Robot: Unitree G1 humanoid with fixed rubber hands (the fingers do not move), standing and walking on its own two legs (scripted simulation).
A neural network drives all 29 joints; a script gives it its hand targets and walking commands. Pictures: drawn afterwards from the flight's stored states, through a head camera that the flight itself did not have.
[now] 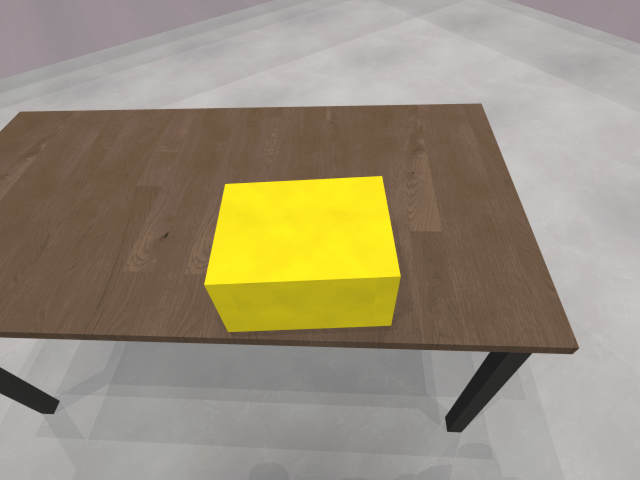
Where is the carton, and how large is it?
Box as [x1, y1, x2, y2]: [204, 176, 400, 331]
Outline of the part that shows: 381,176 225,184 204,285 228,331 390,325 400,275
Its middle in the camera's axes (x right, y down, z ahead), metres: -0.02 +0.02 +0.66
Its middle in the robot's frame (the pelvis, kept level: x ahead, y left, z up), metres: +0.48 +0.07 -0.05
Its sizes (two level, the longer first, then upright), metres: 0.275 0.211 0.145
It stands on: a table, 0.64 m high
